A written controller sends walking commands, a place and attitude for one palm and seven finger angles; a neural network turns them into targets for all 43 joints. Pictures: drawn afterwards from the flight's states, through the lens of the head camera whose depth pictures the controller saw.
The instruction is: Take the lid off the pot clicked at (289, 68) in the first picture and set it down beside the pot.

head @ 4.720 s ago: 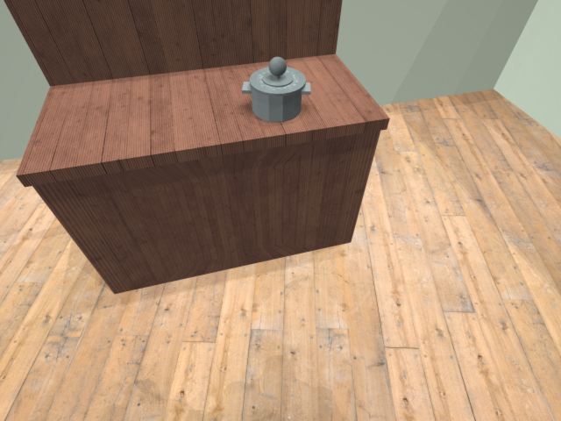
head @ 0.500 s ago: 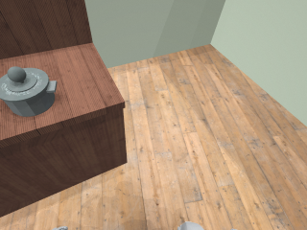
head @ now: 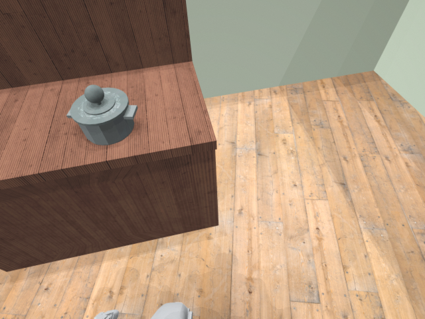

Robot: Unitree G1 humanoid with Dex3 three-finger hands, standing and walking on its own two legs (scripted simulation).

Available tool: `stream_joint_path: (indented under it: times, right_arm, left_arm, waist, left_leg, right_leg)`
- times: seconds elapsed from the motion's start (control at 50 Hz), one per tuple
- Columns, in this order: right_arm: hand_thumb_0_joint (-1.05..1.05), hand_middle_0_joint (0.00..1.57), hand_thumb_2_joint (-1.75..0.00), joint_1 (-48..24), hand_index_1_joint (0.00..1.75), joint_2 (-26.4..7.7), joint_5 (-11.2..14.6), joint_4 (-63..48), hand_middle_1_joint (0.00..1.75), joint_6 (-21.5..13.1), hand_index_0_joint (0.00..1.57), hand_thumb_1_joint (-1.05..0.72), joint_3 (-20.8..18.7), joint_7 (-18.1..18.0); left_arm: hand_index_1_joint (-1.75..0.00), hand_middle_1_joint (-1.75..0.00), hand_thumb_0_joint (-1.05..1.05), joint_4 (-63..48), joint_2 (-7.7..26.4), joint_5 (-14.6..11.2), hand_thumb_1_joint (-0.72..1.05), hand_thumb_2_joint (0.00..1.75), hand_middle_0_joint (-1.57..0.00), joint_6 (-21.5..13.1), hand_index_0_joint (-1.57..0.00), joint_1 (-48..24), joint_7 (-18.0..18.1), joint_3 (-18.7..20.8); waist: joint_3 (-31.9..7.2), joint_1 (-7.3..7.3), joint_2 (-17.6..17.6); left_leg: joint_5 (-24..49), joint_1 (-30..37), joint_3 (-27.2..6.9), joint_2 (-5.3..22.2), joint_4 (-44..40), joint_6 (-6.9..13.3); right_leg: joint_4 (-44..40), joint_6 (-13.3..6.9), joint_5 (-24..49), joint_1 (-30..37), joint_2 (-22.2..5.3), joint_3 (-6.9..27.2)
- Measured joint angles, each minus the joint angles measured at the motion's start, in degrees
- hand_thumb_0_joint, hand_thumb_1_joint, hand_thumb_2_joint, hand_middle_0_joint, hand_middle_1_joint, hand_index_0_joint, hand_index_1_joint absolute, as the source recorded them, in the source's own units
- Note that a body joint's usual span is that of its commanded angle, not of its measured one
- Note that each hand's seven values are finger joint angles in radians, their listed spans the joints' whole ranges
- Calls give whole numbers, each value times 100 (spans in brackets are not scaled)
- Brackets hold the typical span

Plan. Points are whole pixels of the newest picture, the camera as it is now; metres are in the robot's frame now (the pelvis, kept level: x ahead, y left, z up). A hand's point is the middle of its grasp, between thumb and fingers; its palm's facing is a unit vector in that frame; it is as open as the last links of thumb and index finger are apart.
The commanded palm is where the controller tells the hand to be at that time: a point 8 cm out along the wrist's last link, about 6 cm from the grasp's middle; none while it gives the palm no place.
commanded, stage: turn to face it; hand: left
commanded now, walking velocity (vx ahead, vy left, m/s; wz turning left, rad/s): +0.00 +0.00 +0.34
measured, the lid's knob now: (94, 94) +0.66 +0.35 +0.04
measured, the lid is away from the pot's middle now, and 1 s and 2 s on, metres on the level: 0.01 0.01 0.01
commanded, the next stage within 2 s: take the last steps up to it in 0.24 s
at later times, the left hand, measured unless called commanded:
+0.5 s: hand out of the picture +0.02 +0.26 -0.16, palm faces +0.20 -0.95 -0.25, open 7.4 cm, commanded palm none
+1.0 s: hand out of the picture +0.00 +0.19 -0.16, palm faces +0.32 -0.93 -0.16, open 7.4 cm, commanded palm none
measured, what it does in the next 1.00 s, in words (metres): walks ahead: left foot, then right foot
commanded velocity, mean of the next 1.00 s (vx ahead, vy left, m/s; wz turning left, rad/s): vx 0.17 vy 0.03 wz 0.14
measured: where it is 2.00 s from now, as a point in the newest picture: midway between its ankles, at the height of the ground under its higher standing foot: (194, 317)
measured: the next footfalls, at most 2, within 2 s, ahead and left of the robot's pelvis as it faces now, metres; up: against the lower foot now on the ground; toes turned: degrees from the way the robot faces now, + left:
left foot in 0.16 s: +0.04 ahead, +0.15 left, +0.00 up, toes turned +7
right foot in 0.60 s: +0.08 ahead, -0.06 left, +0.00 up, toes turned +5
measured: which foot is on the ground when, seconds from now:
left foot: up 0.00-0.14, down 0.16-0.60, up 0.62-1.00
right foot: down 0.00-0.16, up 0.18-0.58, down 0.60-1.00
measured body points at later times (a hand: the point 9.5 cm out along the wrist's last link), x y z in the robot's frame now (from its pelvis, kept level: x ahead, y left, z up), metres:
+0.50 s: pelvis +0.01 +0.05 +0.00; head +0.02 +0.05 +0.45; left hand +0.01 +0.31 -0.15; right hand +0.13 -0.17 -0.14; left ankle +0.00 +0.14 -0.74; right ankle +0.03 -0.09 -0.70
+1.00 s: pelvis +0.12 +0.07 +0.00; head +0.15 +0.07 +0.45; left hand -0.02 +0.24 -0.15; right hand +0.21 -0.15 -0.16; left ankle +0.18 +0.22 -0.70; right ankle +0.04 -0.07 -0.74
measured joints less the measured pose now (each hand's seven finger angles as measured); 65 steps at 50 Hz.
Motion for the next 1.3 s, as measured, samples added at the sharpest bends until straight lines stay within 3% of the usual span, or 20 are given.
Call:
stream_joint_path:
  times: [0.1,0.16,0.18,0.22,0.28,0.34,0.44,0.58,0.6,0.66,0.72,0.78,0.86,0.98,1.06,1.12,1.18,1.24,1.3]
  right_arm:
    - [1,19,-90,-369,30,33,41,-54,29,-38,20,-91,87,-6]
    - [1,19,-90,-525,30,64,45,-171,29,-172,20,-91,160,-7]
    - [1,19,-90,-568,30,92,27,-202,29,-249,20,-91,171,-13]
    - [0,19,-90,-644,30,217,28,-250,29,-313,20,-91,240,-30]
    - [0,20,-90,-641,30,361,3,-269,29,-345,20,-91,349,-109]
    - [0,20,-90,-609,30,434,16,-232,29,-349,20,-91,416,-165]
    - [0,20,-90,-443,30,517,8,-105,29,-366,20,-91,461,-166]
    - [0,20,-90,69,30,507,-31,166,30,-386,21,-91,382,-140]
    - [0,20,-90,173,30,500,-19,215,30,-387,21,-91,368,-142]
    - [0,20,-90,416,30,403,-13,440,30,-314,20,-91,289,-121]
    - [1,20,-90,528,30,349,-62,612,29,-277,20,-91,228,-40]
    - [1,20,-90,526,30,324,-64,614,29,-335,20,-91,182,-6]
    - [1,19,-90,415,30,333,-37,583,29,-365,20,-91,158,-7]
    - [1,19,-90,26,30,442,-12,561,29,-408,20,-91,219,20]
    - [1,19,-90,-241,30,565,-15,452,29,-605,20,-91,314,1]
    - [0,19,-90,-396,30,719,-32,366,29,-760,20,-91,361,-91]
    - [-1,20,-90,-418,30,829,12,322,29,-824,20,-93,345,-214]
    - [-2,20,-90,-356,30,791,19,339,29,-858,20,-95,356,-287]
    - [-2,20,-90,-282,30,728,14,436,29,-796,20,-95,402,-327]
  left_arm:
    - [-30,-30,0,121,81,45,90,90,-21,18,-20,235,-35,25]
    - [-30,-30,0,235,212,18,90,90,-21,73,-20,429,-38,88]
    - [-30,-30,0,287,280,-12,90,90,-21,109,-20,471,-41,119]
    - [-30,-30,0,415,435,-33,90,90,-21,241,-20,467,0,169]
    - [-30,-30,1,582,532,-27,91,90,-20,336,-20,441,14,218]
    - [-30,-30,1,624,515,-34,91,90,-20,308,-19,363,-35,204]
    - [-30,-30,0,597,379,-22,91,90,-20,242,-19,287,-81,148]
    - [-30,-30,0,577,110,35,91,90,-20,64,-19,368,-189,56]
    - [-30,-30,0,555,95,46,91,90,-20,-11,-19,420,-196,45]
    - [-30,-30,0,587,-91,62,91,90,-20,-198,-20,545,-150,8]
    - [-30,-30,0,693,-239,26,91,90,-20,-322,-20,897,-97,-10]
    - [-30,-30,0,914,-364,4,91,90,-20,-365,-20,1198,-78,-44]
    - [-30,-30,0,1178,-523,6,91,90,-20,-420,-20,1432,-78,-99]
    - [-30,-30,0,1426,-618,41,91,90,-21,-445,-20,1564,-57,-116]
    - [-30,-30,0,1538,-539,31,90,90,-21,-400,-20,1617,-36,-62]
    - [-30,-30,0,1597,-393,-30,91,90,-21,-253,-20,1444,-7,-19]
    - [-30,-30,0,1547,-241,-18,91,90,-20,-171,-20,1140,11,52]
    - [-30,-30,0,1372,-143,-1,91,90,-20,-143,-19,789,6,85]
    - [-30,-30,0,1154,-117,-7,91,90,-20,-122,-19,464,52,60]
  waist:
    - [127,228,-192]
    - [97,312,-284]
    - [71,318,-338]
    - [96,391,-510]
    - [28,432,-544]
    - [-12,436,-453]
    - [-126,394,-273]
    - [-359,220,-44]
    - [-400,212,-51]
    - [-448,241,169]
    - [-522,294,166]
    - [-494,236,113]
    - [-375,216,68]
    - [-197,402,-8]
    - [-134,479,-98]
    - [-62,445,-266]
    - [-108,445,-409]
    - [-215,404,-438]
    - [-293,375,-410]
  left_leg:
    - [-102,570,226,78,-1384,60]
    - [652,1142,387,22,-2658,166]
    - [681,1179,397,-18,-2793,363]
    - [542,1134,408,-99,-2612,530]
    - [630,1302,346,-100,-2879,552]
    - [881,1498,249,-128,-3293,578]
    - [1107,1688,126,-202,-3695,611]
    - [898,1672,54,-304,-3504,583]
    - [751,1591,52,-333,-3296,569]
    - [-128,1022,-45,-264,-1847,591]
    - [286,409,77,-155,-624,579]
    - [900,-53,145,70,-202,473]
    - [1269,-397,195,319,-425,346]
    - [1256,-231,455,365,-1694,382]
    - [1442,461,644,149,-2866,536]
    - [1047,598,732,42,-2627,659]
    - [981,960,898,-27,-2899,644]
    - [1130,1316,959,-124,-3399,702]
    - [1209,1553,938,-187,-3707,725]
  right_leg:
    - [215,147,-148,-30,-230,-199]
    - [615,296,-374,-168,-339,-314]
    - [1003,315,-512,-345,-378,-265]
    - [2007,312,-1155,-742,-297,118]
    - [3054,322,-1083,-1209,-101,357]
    - [3374,357,-653,-1465,-26,430]
    - [2734,373,-515,-1394,46,445]
    - [938,206,-404,-626,243,272]
    - [506,175,-343,-400,274,260]
    - [383,-166,-126,-229,392,71]
    - [-89,-239,-42,136,395,38]
    - [-628,-217,129,497,380,34]
    - [-1051,-169,181,832,343,-9]
    - [-1139,23,-72,1124,215,-54]
    - [-455,207,-638,1082,76,-55]
    - [1875,12,-1280,177,14,263]
    - [3472,-95,-1008,-771,62,402]
    - [3475,-34,-589,-1333,43,332]
    - [2569,70,-346,-1430,69,329]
